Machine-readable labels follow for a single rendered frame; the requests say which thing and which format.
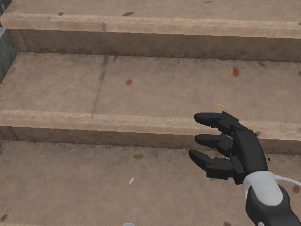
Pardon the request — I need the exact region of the robot right hand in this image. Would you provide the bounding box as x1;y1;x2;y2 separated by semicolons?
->
188;111;270;185

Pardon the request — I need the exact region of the robot right forearm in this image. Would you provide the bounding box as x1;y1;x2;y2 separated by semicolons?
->
242;170;301;226

